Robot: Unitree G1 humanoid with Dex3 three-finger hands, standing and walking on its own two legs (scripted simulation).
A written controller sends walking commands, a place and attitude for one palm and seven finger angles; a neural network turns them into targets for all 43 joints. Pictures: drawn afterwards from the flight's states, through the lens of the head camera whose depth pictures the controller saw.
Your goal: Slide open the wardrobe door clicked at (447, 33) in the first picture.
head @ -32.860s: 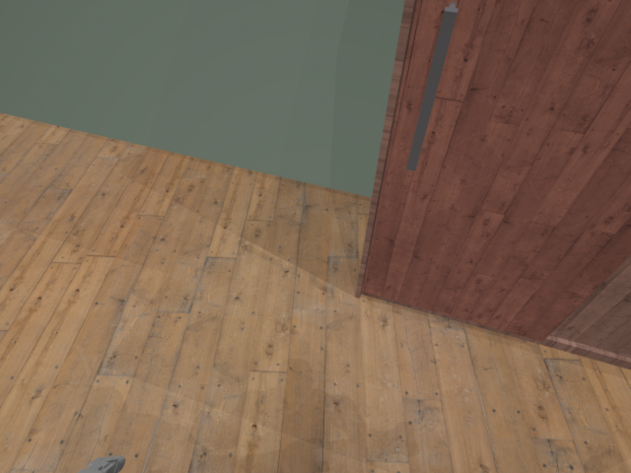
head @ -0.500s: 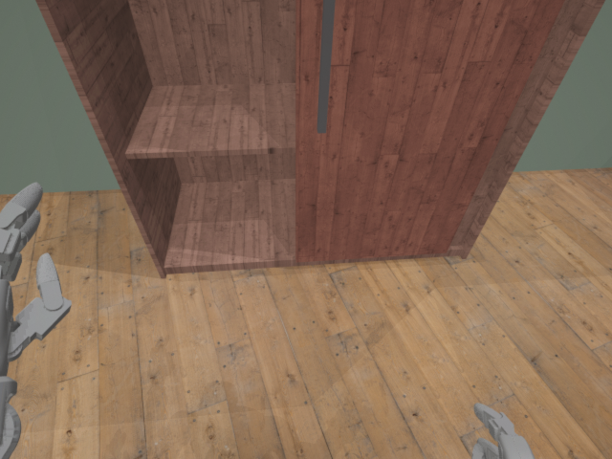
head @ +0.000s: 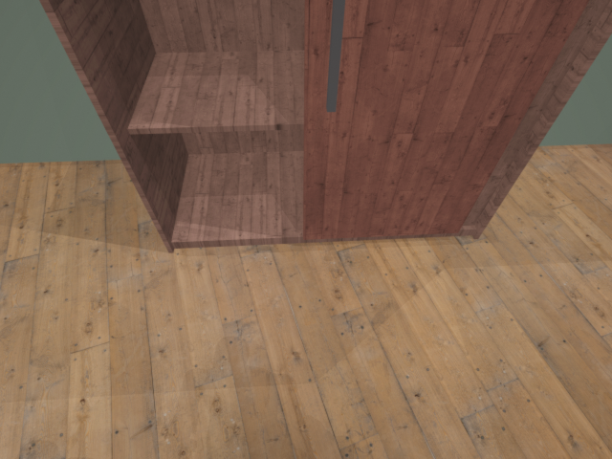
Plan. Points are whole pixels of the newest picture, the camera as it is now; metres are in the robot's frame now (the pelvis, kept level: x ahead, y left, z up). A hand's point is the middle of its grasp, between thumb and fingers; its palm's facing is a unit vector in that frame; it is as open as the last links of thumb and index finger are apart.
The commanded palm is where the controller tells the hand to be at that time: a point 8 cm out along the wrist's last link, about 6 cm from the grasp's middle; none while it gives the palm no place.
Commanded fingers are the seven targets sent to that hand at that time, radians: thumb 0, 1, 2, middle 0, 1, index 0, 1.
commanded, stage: let the arm hang, fingers relaxed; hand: left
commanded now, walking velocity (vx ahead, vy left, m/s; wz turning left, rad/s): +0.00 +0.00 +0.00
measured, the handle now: (334, 38) +0.92 -0.01 +0.08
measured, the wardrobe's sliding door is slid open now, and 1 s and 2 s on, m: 0.52 0.52 0.52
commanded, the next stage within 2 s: look to check the result in 0.56 s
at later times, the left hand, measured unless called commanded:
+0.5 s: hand out of the picture +0.02 +0.20 -0.18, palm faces -0.02 -0.98 -0.18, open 7.3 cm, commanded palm none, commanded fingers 0.00 0.90 0.90 -0.20 -0.30 -0.20 -0.30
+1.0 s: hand out of the picture +0.01 +0.22 -0.18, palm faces -0.04 -0.98 -0.20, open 7.4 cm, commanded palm none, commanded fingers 0.00 0.90 0.90 -0.20 -0.30 -0.20 -0.30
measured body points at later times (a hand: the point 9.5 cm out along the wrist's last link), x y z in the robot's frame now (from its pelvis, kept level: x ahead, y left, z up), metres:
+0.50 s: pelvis +0.00 +0.03 +0.00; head +0.02 +0.03 +0.45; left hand +0.02 +0.25 -0.16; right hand +0.01 -0.20 -0.15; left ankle +0.02 +0.12 -0.74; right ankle -0.03 -0.12 -0.74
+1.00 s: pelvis +0.00 +0.04 +0.00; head +0.02 +0.05 +0.45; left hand +0.02 +0.27 -0.16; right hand +0.01 -0.20 -0.15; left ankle +0.02 +0.12 -0.74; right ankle -0.03 -0.12 -0.74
